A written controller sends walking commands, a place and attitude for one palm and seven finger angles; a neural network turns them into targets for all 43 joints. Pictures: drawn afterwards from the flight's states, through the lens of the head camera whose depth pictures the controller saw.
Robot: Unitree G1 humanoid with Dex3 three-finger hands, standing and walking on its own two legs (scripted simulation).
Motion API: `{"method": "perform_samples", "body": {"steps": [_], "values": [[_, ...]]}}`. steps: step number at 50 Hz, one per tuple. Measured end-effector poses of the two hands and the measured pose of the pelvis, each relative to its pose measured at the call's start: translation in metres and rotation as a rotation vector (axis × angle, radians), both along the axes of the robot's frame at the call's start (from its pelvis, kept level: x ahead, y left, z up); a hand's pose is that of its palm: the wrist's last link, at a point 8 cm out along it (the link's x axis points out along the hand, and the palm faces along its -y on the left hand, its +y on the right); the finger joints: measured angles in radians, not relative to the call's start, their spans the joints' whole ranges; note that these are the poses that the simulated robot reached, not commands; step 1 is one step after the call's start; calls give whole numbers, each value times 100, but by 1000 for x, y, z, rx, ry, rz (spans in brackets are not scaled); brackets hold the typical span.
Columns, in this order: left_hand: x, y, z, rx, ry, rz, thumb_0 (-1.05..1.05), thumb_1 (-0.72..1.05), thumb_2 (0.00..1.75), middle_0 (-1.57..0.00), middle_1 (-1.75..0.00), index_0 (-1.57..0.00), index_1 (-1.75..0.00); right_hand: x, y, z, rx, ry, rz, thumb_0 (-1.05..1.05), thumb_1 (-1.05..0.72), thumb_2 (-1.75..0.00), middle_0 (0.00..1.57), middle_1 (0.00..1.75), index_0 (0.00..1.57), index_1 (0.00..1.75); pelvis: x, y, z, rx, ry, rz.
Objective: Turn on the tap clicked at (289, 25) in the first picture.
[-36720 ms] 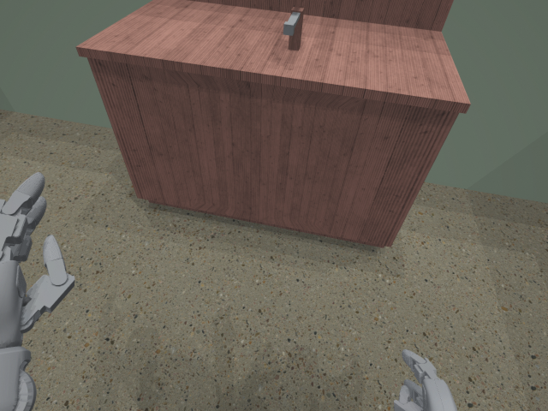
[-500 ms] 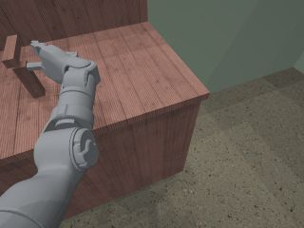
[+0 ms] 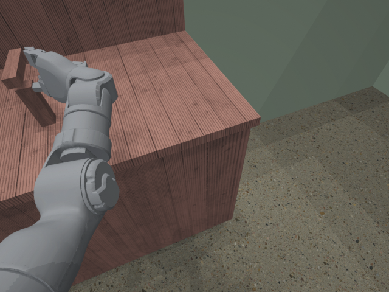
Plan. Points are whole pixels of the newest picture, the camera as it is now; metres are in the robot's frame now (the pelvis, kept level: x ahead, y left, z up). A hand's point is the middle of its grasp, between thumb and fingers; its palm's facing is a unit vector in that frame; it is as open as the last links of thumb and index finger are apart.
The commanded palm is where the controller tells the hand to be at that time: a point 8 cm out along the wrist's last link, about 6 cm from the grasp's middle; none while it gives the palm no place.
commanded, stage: lift the hand up off the lever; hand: left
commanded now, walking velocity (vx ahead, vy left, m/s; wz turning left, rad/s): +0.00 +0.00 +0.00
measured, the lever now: (88, 82) +0.57 +0.24 +0.15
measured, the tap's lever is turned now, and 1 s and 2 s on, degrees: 74 74 74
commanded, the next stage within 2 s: draw the hand back beside the body in 0.18 s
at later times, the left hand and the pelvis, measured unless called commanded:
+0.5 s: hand (94, 79) +0.46 +0.17 +0.23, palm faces +0.46 -0.89 -0.03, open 7.8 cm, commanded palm +0.39 +0.23 +0.22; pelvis -0.01 +0.01 +0.01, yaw -3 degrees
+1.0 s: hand (44, 159) +0.31 +0.23 +0.19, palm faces +0.25 -0.95 -0.17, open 7.6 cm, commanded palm +0.26 +0.27 +0.20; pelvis -0.02 +0.03 +0.02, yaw -3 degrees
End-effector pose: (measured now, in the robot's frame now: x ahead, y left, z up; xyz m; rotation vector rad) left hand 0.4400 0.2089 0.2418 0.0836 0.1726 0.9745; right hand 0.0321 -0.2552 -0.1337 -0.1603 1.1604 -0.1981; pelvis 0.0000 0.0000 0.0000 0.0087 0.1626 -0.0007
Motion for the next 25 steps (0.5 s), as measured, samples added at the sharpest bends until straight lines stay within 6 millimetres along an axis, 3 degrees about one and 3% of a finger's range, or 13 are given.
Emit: {"method": "perform_samples", "body": {"steps": [15,20,25], "values": [[-3,-5,0,-26,26,-5,2,90,89,-15,-15,-15,-15,-2,1,3,-10,-36,-2,1,-91,-90,20,30,20,30,-11,2,0,-1,8,-6],[0,-2,4,65,-42,-244,2,90,89,-15,-15,-15,-15,-8,4,7,-24,-50,-66,1,-91,-90,20,30,20,30,-11,5,3,2,-27,-30],[-23,1,-14,-18,-154,-497,2,90,89,-15,-16,-16,-16,-7,4,18,-44,-102,-123,1,-91,-90,20,30,20,30,-6,9,8,-3,-100,-55]]}}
